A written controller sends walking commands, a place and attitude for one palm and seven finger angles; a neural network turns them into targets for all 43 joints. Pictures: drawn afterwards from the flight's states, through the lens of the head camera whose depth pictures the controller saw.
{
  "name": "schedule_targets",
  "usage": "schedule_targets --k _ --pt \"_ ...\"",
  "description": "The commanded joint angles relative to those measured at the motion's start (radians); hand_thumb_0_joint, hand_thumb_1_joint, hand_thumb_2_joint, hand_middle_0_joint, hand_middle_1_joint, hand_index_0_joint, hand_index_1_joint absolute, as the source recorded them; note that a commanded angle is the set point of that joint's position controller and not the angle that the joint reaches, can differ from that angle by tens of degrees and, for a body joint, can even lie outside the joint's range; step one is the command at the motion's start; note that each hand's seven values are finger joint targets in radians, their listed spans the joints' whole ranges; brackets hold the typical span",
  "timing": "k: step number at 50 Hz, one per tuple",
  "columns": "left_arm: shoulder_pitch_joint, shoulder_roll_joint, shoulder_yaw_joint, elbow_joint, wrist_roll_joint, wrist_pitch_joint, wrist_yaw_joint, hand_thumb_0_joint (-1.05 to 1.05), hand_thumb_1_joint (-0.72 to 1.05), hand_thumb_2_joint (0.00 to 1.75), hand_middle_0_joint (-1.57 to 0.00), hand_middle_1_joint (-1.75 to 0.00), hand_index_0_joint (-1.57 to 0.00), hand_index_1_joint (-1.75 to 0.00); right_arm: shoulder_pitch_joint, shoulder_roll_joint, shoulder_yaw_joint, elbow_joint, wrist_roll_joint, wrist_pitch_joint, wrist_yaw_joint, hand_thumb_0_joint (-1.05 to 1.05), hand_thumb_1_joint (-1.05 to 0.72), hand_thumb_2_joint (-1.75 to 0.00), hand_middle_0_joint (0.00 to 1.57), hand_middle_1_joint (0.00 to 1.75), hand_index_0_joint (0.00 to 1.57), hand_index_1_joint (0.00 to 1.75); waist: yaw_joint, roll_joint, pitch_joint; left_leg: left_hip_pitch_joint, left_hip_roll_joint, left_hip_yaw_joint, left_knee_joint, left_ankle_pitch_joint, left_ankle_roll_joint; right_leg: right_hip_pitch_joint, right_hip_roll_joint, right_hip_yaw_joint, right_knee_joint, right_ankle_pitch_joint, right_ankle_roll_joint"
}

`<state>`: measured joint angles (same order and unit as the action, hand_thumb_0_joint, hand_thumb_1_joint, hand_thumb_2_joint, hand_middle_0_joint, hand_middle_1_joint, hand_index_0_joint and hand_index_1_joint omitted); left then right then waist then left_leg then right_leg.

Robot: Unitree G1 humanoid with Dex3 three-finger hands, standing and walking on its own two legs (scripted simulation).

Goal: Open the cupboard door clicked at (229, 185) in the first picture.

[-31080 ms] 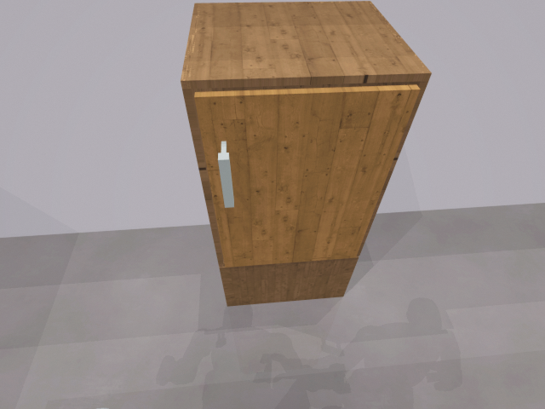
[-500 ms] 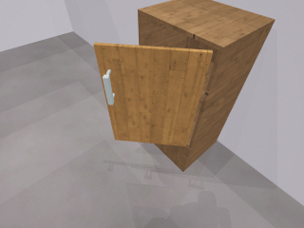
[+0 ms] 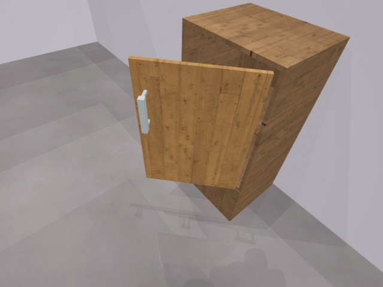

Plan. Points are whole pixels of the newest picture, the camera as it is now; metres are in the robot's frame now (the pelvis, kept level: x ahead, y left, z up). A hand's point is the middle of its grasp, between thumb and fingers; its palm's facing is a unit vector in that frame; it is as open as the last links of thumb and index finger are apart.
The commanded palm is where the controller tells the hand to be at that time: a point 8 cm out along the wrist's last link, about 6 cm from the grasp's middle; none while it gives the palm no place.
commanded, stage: shuffle to correct the standing spot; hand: left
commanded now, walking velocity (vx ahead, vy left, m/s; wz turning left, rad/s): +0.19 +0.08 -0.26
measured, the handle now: (145, 111) +0.64 +0.20 -0.01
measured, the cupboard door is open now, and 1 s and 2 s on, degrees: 43 43 43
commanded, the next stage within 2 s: come to a stop and stand still in 0.22 s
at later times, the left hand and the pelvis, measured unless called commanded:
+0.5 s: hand out of the picture +0.04 +0.20 -0.19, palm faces +0.05 -0.99 -0.16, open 7.4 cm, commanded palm none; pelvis +0.07 +0.04 -0.01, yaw -2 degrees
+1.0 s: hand out of the picture +0.08 +0.19 -0.17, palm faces -0.01 -0.98 -0.19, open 7.3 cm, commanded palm none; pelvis +0.05 +0.02 +0.01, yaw -2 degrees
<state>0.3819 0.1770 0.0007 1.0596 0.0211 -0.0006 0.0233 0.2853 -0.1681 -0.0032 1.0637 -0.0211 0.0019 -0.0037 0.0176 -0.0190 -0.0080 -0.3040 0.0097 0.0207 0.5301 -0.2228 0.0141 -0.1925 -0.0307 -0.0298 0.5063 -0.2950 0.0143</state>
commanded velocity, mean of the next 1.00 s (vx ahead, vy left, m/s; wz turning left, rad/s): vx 0.01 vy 0.01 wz -0.01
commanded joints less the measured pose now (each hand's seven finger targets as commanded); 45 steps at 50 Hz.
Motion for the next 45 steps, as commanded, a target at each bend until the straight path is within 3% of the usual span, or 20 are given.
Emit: schedule_targets --k 1,7,10,12,14,16,17,18,19,20,21,22,23,26,33,36,37,38,40,45 --pt "0.065 0.122 0.04 -0.041 0.004 -0.009 -0.002 0.0 0.9 0.9 -0.2 -0.3 -0.2 -0.3 0.034 -0.1 -0.026 -0.049 0.0 -0.016 -0.003 0.0 -0.9 -0.9 0.2 0.3 0.2 0.3 -0.007 -0.037 0.149 -0.053 0.03 -0.027 -0.06 -0.254 0.009 -0.145 -0.095 0.183 -0.188 -0.323 -0.096" --pt "0.078 0.092 0.046 -0.036 0.007 -0.017 -0.004 0.0 0.9 0.9 -0.2 -0.3 -0.2 -0.3 0.082 -0.108 -0.026 -0.042 0.004 -0.038 -0.005 0.0 -0.9 -0.9 0.2 0.3 0.2 0.3 -0.011 0.04 0.157 -0.032 0.068 -0.079 -0.118 -0.252 0.034 -0.139 -0.058 0.107 -0.079 -0.226 -0.092" --pt "0.095 0.049 0.041 -0.028 0.01 -0.026 -0.007 0.0 0.9 0.9 -0.2 -0.3 -0.2 -0.3 0.124 -0.133 -0.031 -0.03 0.005 -0.045 -0.01 0.0 -0.9 -0.9 0.2 0.3 0.2 0.3 -0.011 0.148 0.127 0.018 0.151 -0.184 -0.213 -0.232 0.088 -0.138 -0.002 -0.004 0.07 -0.11 -0.076" --pt "0.11 0.029 0.036 -0.023 0.01 -0.037 -0.007 0.0 0.9 0.9 -0.2 -0.3 -0.2 -0.3 0.116 -0.126 -0.029 -0.03 0.009 -0.05 -0.014 0.0 -0.9 -0.9 0.2 0.3 0.2 0.3 0.011 0.128 0.097 0.033 0.168 -0.19 -0.185 -0.11 0.121 -0.103 0.0 -0.017 0.065 -0.056 -0.073" --pt "0.152 0.043 0.043 0.0 0.007 -0.045 -0.003 0.0 0.9 0.9 -0.2 -0.3 -0.2 -0.3 0.074 -0.103 -0.025 -0.043 0.01 -0.053 -0.011 0.0 -0.9 -0.9 0.2 0.3 0.2 0.3 0.038 0.016 0.09 -0.062 0.106 -0.107 -0.071 -0.03 0.09 0.02 -0.048 0.06 -0.013 0.01 -0.091" --pt "0.227 0.122 0.065 0.03 0.005 -0.053 0.006 0.0 0.9 0.9 -0.2 -0.3 -0.2 -0.3 0.006 -0.062 -0.02 -0.08 0.007 -0.06 -0.003 0.0 -0.9 -0.9 0.2 0.3 0.2 0.3 0.062 -0.203 0.084 -0.257 -0.013 0.071 0.161 -0.046 0.023 0.22 -0.219 0.268 -0.128 0.266 -0.154" --pt "0.242 0.146 0.072 0.036 0.006 -0.054 0.013 0.0 0.9 0.9 -0.2 -0.3 -0.2 -0.3 -0.022 -0.054 -0.02 -0.097 0.001 -0.06 -0.001 0.0 -0.9 -0.9 0.2 0.3 0.2 0.3 0.062 -0.234 0.095 -0.318 -0.013 0.102 0.215 -0.182 0.005 0.262 -0.3 0.322 -0.134 0.455 -0.189" --pt "0.221 0.139 0.073 0.029 0.013 -0.048 0.021 0.0 0.9 0.9 -0.2 -0.3 -0.2 -0.3 -0.035 -0.04 -0.019 -0.104 0.004 -0.057 -0.004 0.0 -0.9 -0.9 0.2 0.3 0.2 0.3 0.055 -0.202 0.099 -0.294 0.003 0.083 0.17 -0.224 0.001 0.26 -0.301 0.275 -0.089 0.62 -0.196" --pt "0.172 0.122 0.065 0.016 0.014 -0.038 0.026 0.0 0.9 0.9 -0.2 -0.3 -0.2 -0.3 -0.012 -0.03 -0.017 -0.09 0.01 -0.054 -0.007 0.0 -0.9 -0.9 0.2 0.3 0.2 0.3 0.024 -0.169 0.094 -0.177 0.005 0.079 0.049 -0.15 0.0 0.194 -0.254 0.196 -0.028 0.693 -0.164" --pt "0.102 0.101 0.055 -0.004 0.007 -0.027 0.027 0.0 0.9 0.9 -0.2 -0.3 -0.2 -0.3 0.077 -0.041 -0.017 -0.053 0.013 -0.055 -0.013 0.0 -0.9 -0.9 0.2 0.3 0.2 0.3 -0.034 -0.106 0.052 0.047 0.014 0.062 -0.091 0.156 0.009 0.073 -0.159 0.082 0.082 0.69 -0.103" --pt "0.082 0.065 0.041 -0.024 0.0 -0.024 0.027 0.0 0.9 0.9 -0.2 -0.3 -0.2 -0.3 0.18 -0.102 -0.033 -0.009 0.008 -0.059 -0.023 0.0 -0.9 -0.9 0.2 0.3 0.2 0.3 -0.059 0.034 -0.023 0.28 0.123 -0.045 -0.028 0.636 0.054 -0.078 -0.058 -0.006 0.204 0.479 -0.039" --pt "0.049 0.035 0.03 -0.035 -0.008 -0.021 0.038 0.0 0.9 0.9 -0.2 -0.3 -0.2 -0.3 0.22 -0.124 -0.033 0.014 0.011 -0.056 -0.032 0.0 -0.9 -0.9 0.2 0.3 0.2 0.3 -0.059 0.192 -0.043 0.35 0.253 -0.139 -0.075 1.042 0.118 -0.159 -0.011 -0.021 0.285 -0.038 -0.007" --pt "0.012 0.044 0.031 -0.044 -0.011 -0.012 0.04 0.0 0.9 0.9 -0.2 -0.3 -0.2 -0.3 0.19 -0.129 -0.028 0.021 0.014 -0.051 -0.043 0.0 -0.9 -0.9 0.2 0.3 0.2 0.3 -0.05 0.207 -0.005 0.336 0.297 -0.17 -0.112 1.157 0.167 -0.204 -0.021 0.02 0.345 -0.262 -0.001" --pt "-0.019 0.031 0.031 -0.04 -0.003 0.005 0.03 0.0 0.9 0.9 -0.2 -0.3 -0.2 -0.3 0.067 -0.117 -0.031 -0.015 0.01 -0.041 -0.048 0.0 -0.9 -0.9 0.2 0.3 0.2 0.3 -0.017 0.098 0.079 0.228 0.272 -0.111 -0.143 0.952 0.191 -0.172 -0.054 0.012 0.264 -0.209 -0.006" --pt "-0.01 0.012 0.039 -0.061 0.004 0.031 0.017 0.0 0.9 0.9 -0.2 -0.3 -0.2 -0.3 -0.027 -0.112 -0.051 -0.062 0.004 -0.023 -0.045 0.0 -0.9 -0.9 0.2 0.3 0.2 0.3 0.007 0.103 0.026 0.077 0.258 -0.084 -0.17 0.513 0.17 -0.042 -0.027 -0.007 0.155 -0.002 -0.011" --pt "0.001 0.028 0.039 -0.065 0.008 0.017 0.015 0.0 0.9 0.9 -0.2 -0.3 -0.2 -0.3 -0.049 -0.085 -0.046 -0.07 0.006 -0.016 -0.036 0.0 -0.9 -0.9 0.2 0.3 0.2 0.3 0.022 0.026 0.04 -0.016 0.193 -0.077 -0.135 0.177 0.106 0.041 -0.042 0.031 -0.021 0.136 -0.022" --pt "-0.013 0.046 0.036 -0.071 0.009 0.009 0.016 0.0 0.9 0.9 -0.2 -0.3 -0.2 -0.3 -0.04 -0.064 -0.041 -0.07 0.01 -0.015 -0.032 0.0 -0.9 -0.9 0.2 0.3 0.2 0.3 0.009 -0.028 0.061 -0.036 0.138 -0.059 -0.121 0.035 0.064 0.018 -0.083 0.1 -0.079 0.186 -0.042" --pt "-0.045 0.065 0.029 -0.08 0.007 0.006 0.014 0.0 0.9 0.9 -0.2 -0.3 -0.2 -0.3 -0.022 -0.049 -0.036 -0.068 0.012 -0.01 -0.025 0.0 -0.9 -0.9 0.2 0.3 0.2 0.3 -0.015 -0.038 0.078 -0.025 0.086 -0.033 -0.129 -0.107 0.036 -0.045 -0.129 0.146 -0.114 0.135 -0.069" --pt "-0.095 0.084 0.028 -0.093 0.0 -0.002 0.01 0.0 0.9 0.9 -0.2 -0.3 -0.2 -0.3 0.012 -0.044 -0.033 -0.048 0.006 0.004 -0.021 0.0 -0.9 -0.9 0.2 0.3 0.2 0.3 -0.04 -0.138 0.069 0.07 0.05 0.01 -0.091 -0.125 0.014 -0.158 -0.148 0.186 -0.191 -0.05 -0.096" --pt "-0.071 0.065 0.02 -0.073 -0.004 -0.004 0.009 0.0 0.9 0.9 -0.2 -0.3 -0.2 -0.3 0.036 -0.052 -0.016 -0.012 0.003 -0.017 -0.018 0.0 -0.9 -0.9 0.2 0.3 0.2 0.3 -0.021 0.012 0.077 0.036 0.108 -0.066 -0.239 -0.132 0.029 -0.095 -0.07 0.108 -0.166 -0.019 -0.055"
